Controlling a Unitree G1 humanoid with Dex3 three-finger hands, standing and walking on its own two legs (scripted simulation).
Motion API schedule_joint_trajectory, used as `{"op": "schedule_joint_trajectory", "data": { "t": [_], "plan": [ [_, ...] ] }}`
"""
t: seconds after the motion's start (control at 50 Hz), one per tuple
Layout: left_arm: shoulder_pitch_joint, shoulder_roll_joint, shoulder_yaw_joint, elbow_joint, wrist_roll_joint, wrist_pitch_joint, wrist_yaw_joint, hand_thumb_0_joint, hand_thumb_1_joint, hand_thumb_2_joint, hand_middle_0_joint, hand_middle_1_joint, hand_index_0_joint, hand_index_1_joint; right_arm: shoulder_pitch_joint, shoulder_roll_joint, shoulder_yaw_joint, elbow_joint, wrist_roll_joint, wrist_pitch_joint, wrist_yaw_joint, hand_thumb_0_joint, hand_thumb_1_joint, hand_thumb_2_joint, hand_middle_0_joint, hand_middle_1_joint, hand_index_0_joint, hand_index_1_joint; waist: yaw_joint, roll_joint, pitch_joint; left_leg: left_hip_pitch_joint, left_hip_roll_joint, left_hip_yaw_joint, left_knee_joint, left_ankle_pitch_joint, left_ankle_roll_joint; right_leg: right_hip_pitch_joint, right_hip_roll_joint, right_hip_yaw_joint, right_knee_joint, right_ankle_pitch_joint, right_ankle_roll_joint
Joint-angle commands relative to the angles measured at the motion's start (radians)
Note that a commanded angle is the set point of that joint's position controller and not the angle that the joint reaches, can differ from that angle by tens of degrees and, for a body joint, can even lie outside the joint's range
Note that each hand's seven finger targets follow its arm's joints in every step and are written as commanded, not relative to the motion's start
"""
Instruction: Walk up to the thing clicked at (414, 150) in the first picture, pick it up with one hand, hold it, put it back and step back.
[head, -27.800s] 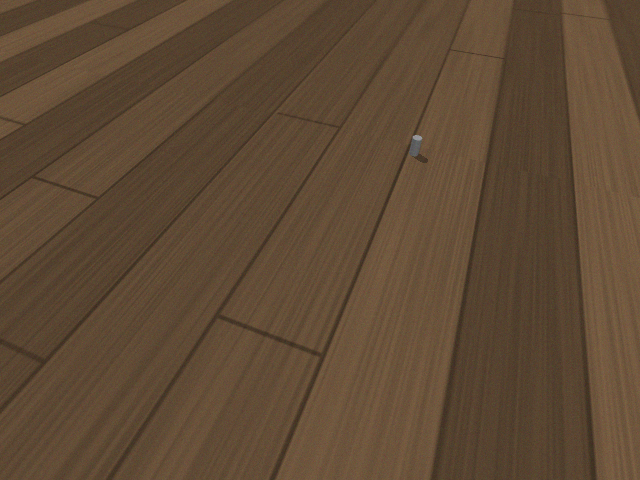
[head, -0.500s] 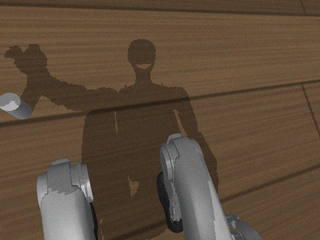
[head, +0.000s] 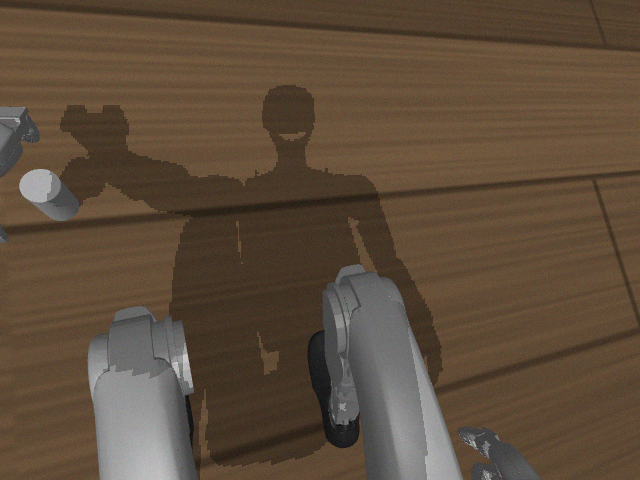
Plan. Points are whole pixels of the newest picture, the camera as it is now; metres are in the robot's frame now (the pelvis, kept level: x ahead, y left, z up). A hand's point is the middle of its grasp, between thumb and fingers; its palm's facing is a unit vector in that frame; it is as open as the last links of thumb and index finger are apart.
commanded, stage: withdraw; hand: left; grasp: from above
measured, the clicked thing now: (52, 196) +0.52 +0.29 -0.31
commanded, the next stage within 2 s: home in 0.08 s
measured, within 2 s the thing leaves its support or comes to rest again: neither
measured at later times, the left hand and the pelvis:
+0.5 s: hand out of the picture +0.49 +0.33 -0.10, palm faces -0.43 -0.14 -0.89, open 13.0 cm; pelvis +0.02 +0.01 +0.02, yaw +0 degrees
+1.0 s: hand out of the picture +0.30 +0.23 +0.11, palm faces -0.13 -0.83 -0.54, open 7.5 cm; pelvis +0.03 -0.01 +0.21, yaw +6 degrees
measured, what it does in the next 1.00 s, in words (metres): rises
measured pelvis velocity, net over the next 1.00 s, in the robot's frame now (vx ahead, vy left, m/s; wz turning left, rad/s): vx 0.03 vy -0.01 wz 0.10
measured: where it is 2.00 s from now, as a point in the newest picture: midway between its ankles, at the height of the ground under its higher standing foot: (261, 435)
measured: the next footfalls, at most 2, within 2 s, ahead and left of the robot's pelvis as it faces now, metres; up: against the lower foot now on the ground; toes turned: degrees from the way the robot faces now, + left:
none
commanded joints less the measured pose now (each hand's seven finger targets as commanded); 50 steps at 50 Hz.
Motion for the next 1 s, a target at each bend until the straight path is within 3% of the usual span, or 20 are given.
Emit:
{"op": "schedule_joint_trajectory", "data": {
  "t": [0.0, 0.08, 0.1, 0.12, 0.14, 0.16, 0.18, 0.22, 0.24, 0.28, 0.32, 0.34, 0.42, 0.46, 0.54, 0.62, 0.74, 0.82, 0.9, 0.98],
  "plan": [
    [-0.473, 0.28, 0.073, -0.117, 0.039, -0.006, 0.151, 0.0, -0.533, 0.995, -0.1, -0.992, -0.096, -0.997, 0.201, -0.229, -0.061, 0.003, -0.024, -0.023, -0.003, 0.0, -0.913, -0.903, 0.2, 0.3, 0.199, 0.3, -0.058, 0.396, -0.674, 0.548, -0.001, 0.089, -0.229, 0.065, 0.018, 0.212, 0.031, -0.147, -0.144, 0.104, -0.088],
    [-0.492, 0.363, 0.141, -0.084, 0.081, 0.033, 0.221, 0.0, -0.498, 0.966, -0.123, -0.966, -0.121, -0.967, 0.221, -0.239, -0.07, 0.004, -0.034, -0.048, 0.004, 0.0, -0.912, -0.902, 0.2, 0.3, 0.2, 0.3, -0.047, 0.454, -0.717, 0.572, -0.001, 0.085, -0.225, 0.074, 0.013, 0.176, 0.025, -0.155, -0.104, 0.112, -0.09],
    [-0.476, 0.379, 0.158, -0.096, 0.087, 0.044, 0.233, 0.0, -0.418, 0.886, -0.203, -0.886, -0.201, -0.887, 0.225, -0.243, -0.073, -0.002, -0.034, -0.054, 0.006, 0.0, -0.884, -0.895, 0.199, 0.299, 0.199, 0.299, -0.045, 0.472, -0.739, 0.579, -0.001, 0.089, -0.223, 0.095, 0.012, 0.188, 0.024, -0.154, -0.1, 0.13, -0.089],
    [-0.444, 0.374, 0.163, -0.091, 0.08, 0.061, 0.237, 0.0, -0.454, 0.93, -0.149, -0.945, -0.154, -0.94, 0.223, -0.24, -0.077, -0.006, -0.032, -0.06, 0.01, 0.0, -0.908, -0.899, 0.2, 0.3, 0.2, 0.3, -0.032, 0.48, -0.768, 0.59, -0.003, 0.095, -0.22, 0.1, 0.013, 0.192, 0.023, -0.148, -0.096, 0.135, -0.092],
    [-0.457, 0.388, 0.178, -0.146, 0.073, 0.072, 0.239, 0.0, -0.374, 0.864, -0.229, -0.865, -0.212, -0.86, 0.229, -0.243, -0.083, -0.011, -0.03, -0.065, 0.012, 0.0, -0.884, -0.895, 0.199, 0.299, 0.199, 0.299, -0.031, 0.5, -0.803, 0.604, -0.002, 0.096, -0.218, 0.118, 0.013, 0.212, 0.022, -0.145, -0.096, 0.151, -0.09],
    [-0.42, 0.393, 0.187, -0.159, 0.063, 0.09, 0.236, 0.0, -0.441, 0.922, -0.151, -0.939, -0.157, -0.932, 0.233, -0.242, -0.09, -0.016, -0.024, -0.067, 0.014, 0.0, -0.904, -0.898, 0.2, 0.3, 0.2, 0.3, -0.008, 0.514, -0.853, 0.629, -0.004, 0.107, -0.223, 0.133, 0.014, 0.24, 0.024, -0.14, -0.104, 0.161, -0.092],
    [-0.401, 0.397, 0.198, -0.177, 0.047, 0.109, 0.23, 0.0, -0.361, 0.842, -0.229, -0.859, -0.205, -0.852, 0.231, -0.244, -0.099, -0.016, -0.018, -0.068, 0.016, 0.0, -0.885, -0.895, 0.199, 0.299, 0.199, 0.299, 0.0, 0.515, -0.873, 0.639, -0.002, 0.106, -0.229, 0.147, 0.014, 0.249, 0.021, -0.136, -0.104, 0.17, -0.093],
    [-0.384, 0.367, 0.182, -0.213, 0.02, 0.141, 0.198, 0.0, -0.347, 0.832, -0.229, -0.843, -0.205, -0.836, 0.243, -0.233, -0.109, -0.011, -0.007, -0.065, 0.018, 0.0, -0.885, -0.895, 0.199, 0.3, 0.199, 0.3, 0.006, 0.518, -0.907, 0.652, -0.002, 0.105, -0.247, 0.151, 0.014, 0.268, 0.025, -0.135, -0.112, 0.174, -0.095],
    [-0.375, 0.369, 0.189, -0.226, 0.009, 0.153, 0.18, 0.0, -0.427, 0.912, -0.154, -0.923, -0.16, -0.916, 0.259, -0.235, -0.12, -0.006, 0.0, -0.062, 0.018, 0.0, -0.904, -0.898, 0.2, 0.3, 0.2, 0.3, 0.013, 0.515, -0.902, 0.641, -0.002, 0.102, -0.258, 0.146, 0.015, 0.268, 0.026, -0.134, -0.117, 0.169, -0.094],
    [-0.323, 0.286, 0.141, -0.189, -0.037, 0.178, 0.119, 0.0, -0.267, 0.83, -0.225, -0.763, -0.203, -0.756, 0.267, -0.213, -0.125, 0.01, 0.006, -0.055, 0.023, 0.0, -0.886, -0.895, 0.199, 0.3, 0.199, 0.3, -0.002, 0.429, -0.812, 0.588, 0.0, 0.093, -0.267, 0.116, 0.023, 0.249, 0.032, -0.137, -0.138, 0.141, -0.093],
    [-0.284, 0.279, 0.142, -0.242, -0.075, 0.187, 0.058, 0.0, -0.19, 0.796, -0.216, -0.603, -0.196, -0.596, 0.287, -0.214, -0.137, 0.002, 0.018, -0.046, 0.023, 0.0, -0.888, -0.896, 0.199, 0.299, 0.199, 0.299, -0.002, 0.359, -0.811, 0.556, -0.004, 0.089, -0.276, 0.112, 0.032, 0.299, 0.031, -0.132, -0.165, 0.138, -0.087],
    [-0.222, 0.262, 0.139, -0.261, -0.103, 0.192, 0.025, 0.0, -0.21, 0.757, -0.207, -0.533, -0.188, -0.55, 0.288, -0.21, -0.14, 0.001, 0.024, -0.04, 0.023, 0.0, -0.889, -0.896, 0.199, 0.299, 0.199, 0.299, 0.027, 0.353, -0.792, 0.558, -0.005, 0.091, -0.298, 0.118, 0.031, 0.314, 0.027, -0.126, -0.175, 0.137, -0.086],
    [-0.018, 0.149, 0.119, -0.47, -0.241, 0.211, -0.1, 0.0, 0.094, 0.682, -0.176, -0.362, -0.167, -0.37, 0.287, -0.219, -0.172, -0.035, 0.052, -0.019, 0.02, 0.0, -0.895, -0.898, 0.2, 0.3, 0.199, 0.3, 0.079, 0.331, -0.829, 0.682, 0.001, 0.061, -0.38, 0.189, 0.015, 0.379, 0.019, -0.12, -0.231, 0.174, -0.088],
    [0.07, 0.144, 0.14, -0.674, -0.346, 0.225, -0.15, 0.0, 0.254, 0.695, -0.171, -0.306, -0.167, -0.31, 0.256, -0.222, -0.182, -0.064, 0.066, -0.01, 0.013, 0.0, -0.898, -0.899, 0.2, 0.3, 0.2, 0.3, 0.112, 0.348, -0.874, 0.767, 0.006, 0.039, -0.428, 0.231, 0.006, 0.411, 0.021, -0.115, -0.258, 0.195, -0.089],
    [0.259, 0.077, 0.175, -0.885, -0.534, 0.267, -0.212, 0.0, 0.574, 0.787, -0.183, -0.291, -0.181, -0.293, 0.194, -0.183, -0.185, -0.1, 0.09, 0.003, -0.011, 0.0, -0.899, -0.899, 0.2, 0.3, 0.2, 0.3, 0.125, 0.211, -0.855, 0.779, 0.01, 0.043, -0.485, 0.24, 0.025, 0.534, 0.024, -0.093, -0.347, 0.233, -0.075],
    [0.345, 0.019, 0.175, -1.076, -0.638, 0.289, -0.21, 0.0, 0.891, 0.896, -0.199, -0.299, -0.199, -0.299, 0.143, -0.147, -0.204, -0.121, 0.106, -0.005, -0.035, 0.0, -0.9, -0.9, 0.2, 0.3, 0.2, 0.3, 0.153, 0.213, -0.843, 0.855, 0.024, 0.05, -0.567, 0.218, 0.029, 0.609, 0.018, -0.076, -0.433, 0.214, -0.075],
    [0.548, -0.137, 0.115, -1.169, -0.769, 0.37, -0.182, 0.0, 0.898, 0.899, -0.2, -0.299, -0.2, -0.299, 0.067, -0.124, -0.204, -0.153, 0.124, -0.035, -0.069, 0.0, -0.9, -0.9, 0.2, 0.3, 0.2, 0.3, 0.163, 0.205, -0.694, 0.962, 0.037, 0.042, -0.763, 0.046, 0.023, 0.692, 0.013, -0.073, -0.598, 0.091, -0.075],
    [0.68, -0.197, 0.09, -1.265, -0.872, 0.443, -0.174, 0.0, 0.899, 0.899, -0.2, -0.298, -0.2, -0.299, 0.022, -0.107, -0.198, -0.18, 0.137, -0.068, -0.093, 0.0, -0.899, -0.9, 0.2, 0.3, 0.2, 0.3, 0.169, 0.182, -0.698, 1.051, 0.035, 0.062, -0.834, 0.062, 0.021, 0.824, 0.013, -0.06, -0.703, 0.1, -0.073],
    [0.787, -0.269, 0.078, -1.312, -0.988, 0.499, -0.155, 0.0, 0.9, 0.9, -0.2, -0.299, -0.2, -0.299, -0.029, -0.078, -0.173, -0.196, 0.15, -0.107, -0.125, 0.0, -0.899, -0.9, 0.2, 0.3, 0.2, 0.3, 0.154, 0.133, -0.562, 1.073, 0.032, 0.063, -0.914, 0.01, 0.025, 0.909, 0.01, -0.039, -0.81, 0.056, -0.067],
    [0.925, -0.286, 0.102, -1.374, -1.082, 0.543, -0.134, 0.0, 0.9, 0.9, -0.2, -0.299, -0.2, -0.299, -0.043, -0.055, -0.157, -0.224, 0.157, -0.139, -0.151, 0.0, -0.9, -0.9, 0.2, 0.3, 0.2, 0.3, 0.165, 0.109, -0.53, 1.152, 0.026, 0.076, -0.995, 0.037, 0.029, 1.051, 0.009, -0.016, -0.917, 0.069, -0.067]
  ]
}}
